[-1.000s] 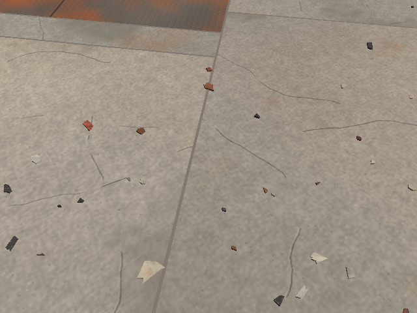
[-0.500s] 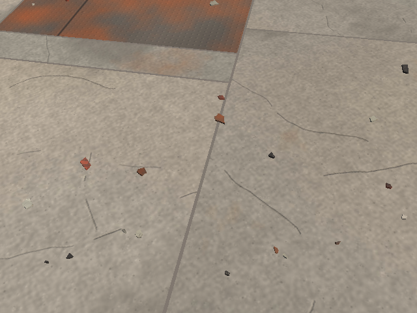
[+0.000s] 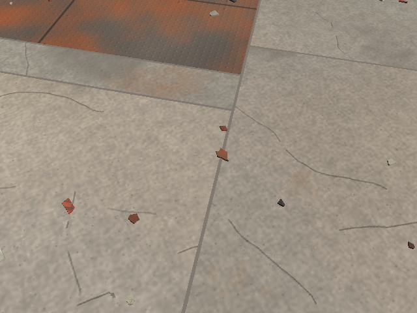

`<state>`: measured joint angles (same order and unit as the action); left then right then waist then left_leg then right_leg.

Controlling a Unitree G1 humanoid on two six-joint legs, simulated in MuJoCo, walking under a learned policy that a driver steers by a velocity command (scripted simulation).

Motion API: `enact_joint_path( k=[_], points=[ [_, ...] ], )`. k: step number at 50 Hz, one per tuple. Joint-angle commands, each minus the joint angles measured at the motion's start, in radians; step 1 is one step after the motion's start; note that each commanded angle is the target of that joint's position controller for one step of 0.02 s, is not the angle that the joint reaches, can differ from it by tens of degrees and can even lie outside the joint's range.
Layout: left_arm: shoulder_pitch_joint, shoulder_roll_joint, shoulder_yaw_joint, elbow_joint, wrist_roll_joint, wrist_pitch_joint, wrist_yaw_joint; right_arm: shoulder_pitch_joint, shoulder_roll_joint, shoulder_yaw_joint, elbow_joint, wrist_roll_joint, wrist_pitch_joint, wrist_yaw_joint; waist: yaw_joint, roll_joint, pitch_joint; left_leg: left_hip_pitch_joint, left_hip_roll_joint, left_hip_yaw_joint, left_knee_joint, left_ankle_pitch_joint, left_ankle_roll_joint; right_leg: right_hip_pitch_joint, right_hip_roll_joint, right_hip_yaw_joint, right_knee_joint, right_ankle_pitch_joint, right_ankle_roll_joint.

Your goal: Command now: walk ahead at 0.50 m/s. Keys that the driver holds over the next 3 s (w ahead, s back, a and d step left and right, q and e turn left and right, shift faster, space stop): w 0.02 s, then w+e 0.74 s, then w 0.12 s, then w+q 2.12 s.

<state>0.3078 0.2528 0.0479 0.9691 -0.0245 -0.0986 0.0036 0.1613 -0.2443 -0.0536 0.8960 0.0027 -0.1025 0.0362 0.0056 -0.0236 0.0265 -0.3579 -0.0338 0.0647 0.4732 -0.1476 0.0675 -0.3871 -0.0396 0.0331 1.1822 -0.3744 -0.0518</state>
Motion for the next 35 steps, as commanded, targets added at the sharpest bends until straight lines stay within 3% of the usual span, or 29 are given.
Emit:
enact_joint_path(
  k=[1,2,5,8,11,17,18,20,21,22,23,24,25,26,27,28,29,32,35],
  points=[
    [0.025,0.071,0.028,-0.059,0.005,0.002,0.009,0.036,-0.073,-0.012,-0.023,-0.013,-0.014,0.003,0.009,0.097,-0.078,0.208,0.262,-0.315,-0.294,0.108,0.162,-0.194,-0.109,0.046,-0.008,0.108,-0.005],
    [0.040,0.053,0.027,-0.052,0.001,0.013,0.010,0.049,-0.081,-0.014,-0.012,-0.011,-0.017,0.000,0.018,0.098,-0.066,0.187,0.258,-0.271,-0.314,0.129,0.166,-0.192,-0.114,0.039,-0.029,0.119,0.001],
    [-0.041,0.059,0.033,-0.079,0.003,0.032,0.012,0.095,-0.121,-0.026,0.015,-0.017,-0.021,-0.021,0.006,0.076,-0.014,0.192,0.264,-0.190,-0.355,0.181,0.162,-0.296,-0.123,0.053,-0.126,0.238,0.020],
    [-0.113,0.054,0.036,-0.102,0.002,0.030,0.005,0.127,-0.124,-0.026,0.032,-0.018,-0.016,-0.037,-0.015,0.072,0.001,0.238,0.254,-0.110,-0.363,0.215,0.132,-0.354,-0.093,0.081,-0.259,0.383,0.022],
    [-0.196,0.042,0.030,-0.131,0.004,0.024,-0.008,0.134,-0.128,-0.022,0.037,-0.015,-0.014,-0.045,-0.039,0.075,0.023,0.258,0.239,-0.027,-0.377,0.220,0.100,-0.328,-0.067,0.041,-0.410,0.496,0.016],
    [-0.346,0.018,0.012,-0.220,0.004,0.024,-0.047,0.214,-0.146,-0.029,0.075,-0.003,0.017,-0.055,-0.089,0.059,0.075,0.472,0.307,0.047,-0.300,0.341,0.087,-0.401,-0.046,-0.036,-0.548,0.401,-0.010],
    [-0.353,0.022,0.012,-0.236,0.003,0.024,-0.055,0.208,-0.155,-0.032,0.074,0.000,0.024,-0.057,-0.082,0.066,0.074,0.495,0.317,0.058,-0.267,0.412,0.080,-0.390,-0.037,-0.057,-0.558,0.351,-0.021],
    [-0.313,0.049,0.025,-0.252,0.003,0.026,-0.067,0.172,-0.184,-0.040,0.056,0.004,0.038,-0.065,-0.039,0.105,0.026,0.504,0.319,0.095,-0.149,0.733,0.057,-0.266,0.017,-0.123,-0.563,0.250,-0.054],
    [-0.244,0.075,0.039,-0.245,0.003,0.029,-0.069,0.158,-0.198,-0.044,0.047,0.004,0.045,-0.071,0.003,0.129,-0.025,0.496,0.315,0.111,-0.039,0.898,0.045,-0.159,0.057,-0.153,-0.557,0.206,-0.075],
    [-0.104,0.117,0.064,-0.215,0.000,0.030,-0.067,0.133,-0.205,-0.045,0.037,0.006,0.052,-0.075,0.082,0.124,-0.098,0.445,0.288,0.133,0.147,0.952,0.021,0.033,0.099,-0.165,-0.608,0.238,-0.106],
    [0.066,0.196,0.100,-0.178,0.002,0.035,-0.050,0.128,-0.199,-0.040,0.017,0.005,0.048,-0.077,0.159,0.064,-0.190,0.244,0.244,0.137,0.416,0.750,-0.018,0.334,0.053,-0.037,-0.657,0.273,-0.158],
    [0.125,0.306,0.124,-0.169,-0.002,0.037,-0.035,0.215,-0.056,0.004,-0.028,-0.026,0.018,-0.054,0.083,-0.196,-0.293,-0.226,0.058,0.102,0.812,-0.095,-0.082,0.728,-0.216,0.479,-0.693,0.195,-0.334],
    [0.143,0.256,0.102,-0.186,0.008,0.030,-0.033,0.169,-0.087,0.005,-0.045,0.001,-0.032,-0.035,0.101,-0.159,-0.421,-0.387,-0.021,-0.126,0.973,-0.421,-0.071,0.830,-0.319,0.816,-0.864,0.140,-0.402],
    [0.115,0.193,0.084,-0.186,0.018,0.024,-0.031,0.059,-0.144,-0.013,-0.078,0.037,-0.060,-0.024,0.123,-0.107,-0.304,-0.477,0.046,-0.176,0.973,-0.345,-0.040,0.762,-0.273,0.659,-0.875,0.183,-0.334],
    [0.041,0.154,0.073,-0.202,0.012,0.020,-0.031,0.022,-0.141,-0.010,-0.092,0.038,-0.069,-0.026,0.086,-0.029,-0.206,-0.457,0.093,-0.163,0.887,-0.255,-0.026,0.605,-0.230,0.511,-0.879,0.256,-0.293],
    [-0.035,0.123,0.063,-0.222,0.012,0.019,-0.033,0.012,-0.139,-0.017,-0.084,0.016,-0.066,-0.034,0.039,0.040,-0.135,-0.393,0.126,-0.152,0.795,-0.209,-0.032,0.441,-0.189,0.411,-0.898,0.348,-0.265],
    [-0.079,0.099,0.053,-0.240,0.019,0.018,-0.031,0.030,-0.148,-0.028,-0.084,0.004,-0.051,-0.039,0.000,0.030,-0.109,-0.313,0.152,-0.154,0.732,-0.182,-0.041,0.332,-0.160,0.352,-0.922,0.411,-0.252],
    [-0.082,0.131,0.058,-0.253,0.014,0.015,-0.018,0.043,-0.116,-0.030,-0.101,-0.014,-0.011,-0.045,-0.035,0.004,-0.074,-0.244,0.153,-0.129,0.596,-0.130,-0.089,0.179,-0.117,0.277,-0.967,0.486,-0.256],
    [-0.029,0.166,0.068,-0.248,0.009,0.018,0.002,-0.075,-0.096,-0.023,-0.145,-0.020,-0.003,-0.051,-0.002,-0.016,-0.039,-0.257,0.121,-0.113,0.376,0.046,-0.123,0.132,-0.075,0.222,-0.973,0.475,-0.227]
  ],
)
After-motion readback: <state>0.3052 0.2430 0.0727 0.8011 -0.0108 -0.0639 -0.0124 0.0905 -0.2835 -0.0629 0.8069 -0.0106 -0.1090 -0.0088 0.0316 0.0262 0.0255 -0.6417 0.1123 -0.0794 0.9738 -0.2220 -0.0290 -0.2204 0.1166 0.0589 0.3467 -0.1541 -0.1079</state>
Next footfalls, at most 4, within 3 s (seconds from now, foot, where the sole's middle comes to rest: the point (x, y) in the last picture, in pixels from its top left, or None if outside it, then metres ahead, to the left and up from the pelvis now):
0.46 right None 0.40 -0.17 -0.77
0.96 left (234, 239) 0.73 -0.07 -0.77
1.42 right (309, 203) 0.88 -0.36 -0.77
1.94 left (236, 142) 1.17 -0.10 -0.77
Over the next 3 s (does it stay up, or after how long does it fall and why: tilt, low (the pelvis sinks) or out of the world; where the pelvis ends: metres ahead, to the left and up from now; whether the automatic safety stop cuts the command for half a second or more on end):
stays up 1.53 0.00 -0.02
